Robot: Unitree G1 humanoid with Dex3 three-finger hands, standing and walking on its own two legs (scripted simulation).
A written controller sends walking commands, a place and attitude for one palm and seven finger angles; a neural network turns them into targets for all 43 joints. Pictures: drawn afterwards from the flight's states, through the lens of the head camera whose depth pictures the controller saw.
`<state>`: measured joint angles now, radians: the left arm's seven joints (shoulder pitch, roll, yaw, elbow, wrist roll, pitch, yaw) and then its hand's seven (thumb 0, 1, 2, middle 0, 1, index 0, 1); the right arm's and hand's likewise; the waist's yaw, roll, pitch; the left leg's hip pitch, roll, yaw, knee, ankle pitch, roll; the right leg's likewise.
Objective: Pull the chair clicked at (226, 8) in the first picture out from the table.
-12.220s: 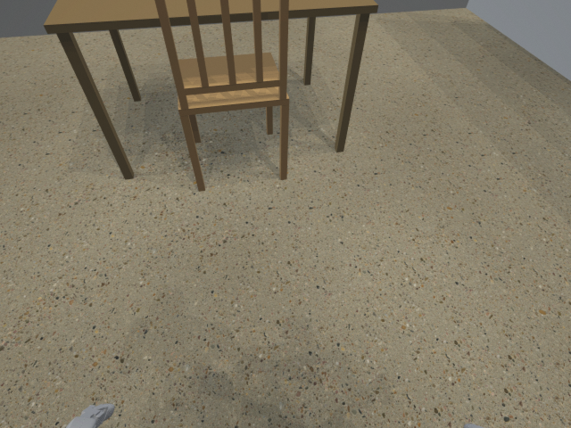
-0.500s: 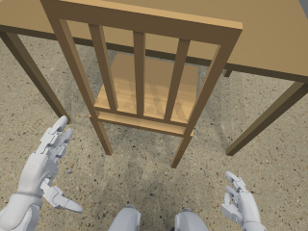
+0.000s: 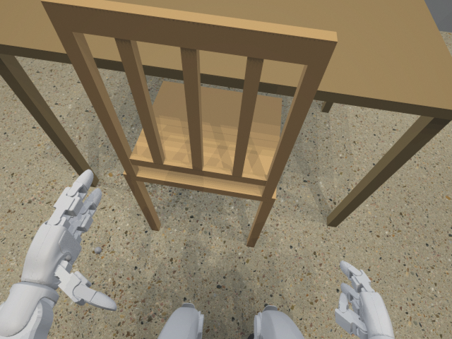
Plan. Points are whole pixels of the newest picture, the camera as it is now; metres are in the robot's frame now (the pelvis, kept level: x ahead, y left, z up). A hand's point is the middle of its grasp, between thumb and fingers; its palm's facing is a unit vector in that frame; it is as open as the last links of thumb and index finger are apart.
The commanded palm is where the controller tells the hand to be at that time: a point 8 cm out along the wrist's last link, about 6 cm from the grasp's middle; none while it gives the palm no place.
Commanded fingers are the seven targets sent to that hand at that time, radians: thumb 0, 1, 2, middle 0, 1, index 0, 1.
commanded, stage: raise the hand toward the chair's back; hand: left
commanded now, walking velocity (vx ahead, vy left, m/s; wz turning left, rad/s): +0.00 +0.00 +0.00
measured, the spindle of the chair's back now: (195, 121) +0.52 +0.09 +0.03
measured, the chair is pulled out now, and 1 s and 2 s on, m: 0.00 0.00 0.00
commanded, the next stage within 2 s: aim the fingers beside a spindle in 0.08 s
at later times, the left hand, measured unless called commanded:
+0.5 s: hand (126, 236) +0.27 +0.17 +0.04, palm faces -0.12 -0.99 -0.05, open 17.0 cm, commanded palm +0.25 +0.23 +0.04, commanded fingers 0.00 -0.50 0.30 -0.06 -0.08 -0.06 -0.08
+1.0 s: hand (156, 217) +0.31 +0.14 +0.02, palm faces -0.13 -0.99 -0.05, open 17.0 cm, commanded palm +0.30 +0.19 +0.02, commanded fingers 0.00 -0.50 0.30 -0.06 -0.08 -0.06 -0.08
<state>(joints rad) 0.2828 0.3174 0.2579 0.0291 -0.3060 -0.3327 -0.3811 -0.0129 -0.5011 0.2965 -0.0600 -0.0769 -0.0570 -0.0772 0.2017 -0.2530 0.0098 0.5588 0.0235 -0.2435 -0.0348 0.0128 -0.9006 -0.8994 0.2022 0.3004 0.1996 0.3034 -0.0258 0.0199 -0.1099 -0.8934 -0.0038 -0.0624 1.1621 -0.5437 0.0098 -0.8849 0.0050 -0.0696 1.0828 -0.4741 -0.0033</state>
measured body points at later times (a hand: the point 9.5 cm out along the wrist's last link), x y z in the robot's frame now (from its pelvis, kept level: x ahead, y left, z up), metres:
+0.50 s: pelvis -0.01 -0.01 -0.01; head +0.09 +0.00 +0.43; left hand +0.27 +0.23 +0.04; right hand +0.18 -0.26 -0.08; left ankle +0.01 +0.11 -0.65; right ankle +0.03 -0.12 -0.65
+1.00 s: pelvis -0.01 -0.01 -0.02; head +0.10 -0.01 +0.42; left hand +0.31 +0.19 +0.02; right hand +0.17 -0.25 -0.11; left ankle +0.01 +0.11 -0.65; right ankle +0.03 -0.12 -0.65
